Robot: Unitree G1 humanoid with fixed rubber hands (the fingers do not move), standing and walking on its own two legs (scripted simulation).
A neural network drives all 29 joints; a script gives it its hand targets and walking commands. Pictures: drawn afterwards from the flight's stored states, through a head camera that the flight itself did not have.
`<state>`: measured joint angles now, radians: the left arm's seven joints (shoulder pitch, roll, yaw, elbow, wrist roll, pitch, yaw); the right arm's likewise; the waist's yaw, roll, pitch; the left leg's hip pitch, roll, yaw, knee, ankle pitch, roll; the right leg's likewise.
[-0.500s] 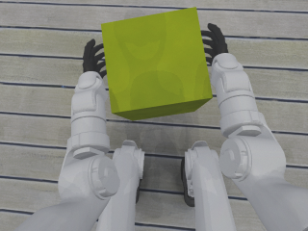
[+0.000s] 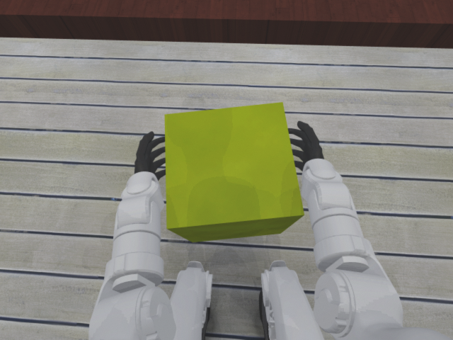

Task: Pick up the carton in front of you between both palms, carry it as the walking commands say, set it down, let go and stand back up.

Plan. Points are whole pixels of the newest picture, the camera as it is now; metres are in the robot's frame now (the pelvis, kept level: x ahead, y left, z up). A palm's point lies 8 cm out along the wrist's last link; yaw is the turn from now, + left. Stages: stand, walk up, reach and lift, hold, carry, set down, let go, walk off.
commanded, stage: reach and lift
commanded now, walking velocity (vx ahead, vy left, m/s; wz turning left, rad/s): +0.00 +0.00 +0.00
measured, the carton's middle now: (230, 182) +0.41 +0.01 -0.11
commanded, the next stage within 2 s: hold in 1.76 s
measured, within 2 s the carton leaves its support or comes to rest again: neither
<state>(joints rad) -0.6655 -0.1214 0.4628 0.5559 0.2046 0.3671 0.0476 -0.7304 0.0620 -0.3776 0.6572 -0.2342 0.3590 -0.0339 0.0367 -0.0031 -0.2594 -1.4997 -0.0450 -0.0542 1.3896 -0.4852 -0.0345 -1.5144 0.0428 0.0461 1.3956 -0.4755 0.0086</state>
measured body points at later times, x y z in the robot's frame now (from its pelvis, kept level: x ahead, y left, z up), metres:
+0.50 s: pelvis +0.04 +0.00 +0.13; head +0.09 +0.00 +0.58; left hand +0.38 +0.16 +0.11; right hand +0.38 -0.14 +0.11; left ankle +0.07 +0.13 -0.57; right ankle +0.07 -0.12 -0.57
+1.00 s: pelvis +0.04 +0.01 +0.16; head +0.02 +0.01 +0.61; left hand +0.36 +0.16 +0.19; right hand +0.36 -0.15 +0.18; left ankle +0.07 +0.13 -0.57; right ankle +0.07 -0.12 -0.57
